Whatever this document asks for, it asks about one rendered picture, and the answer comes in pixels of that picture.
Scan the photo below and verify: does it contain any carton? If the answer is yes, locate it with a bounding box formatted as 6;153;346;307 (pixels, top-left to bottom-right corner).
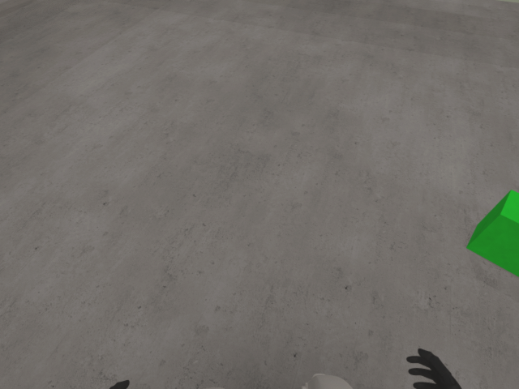
466;190;519;277

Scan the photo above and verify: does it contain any robot right hand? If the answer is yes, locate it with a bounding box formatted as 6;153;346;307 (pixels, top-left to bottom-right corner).
406;348;461;389

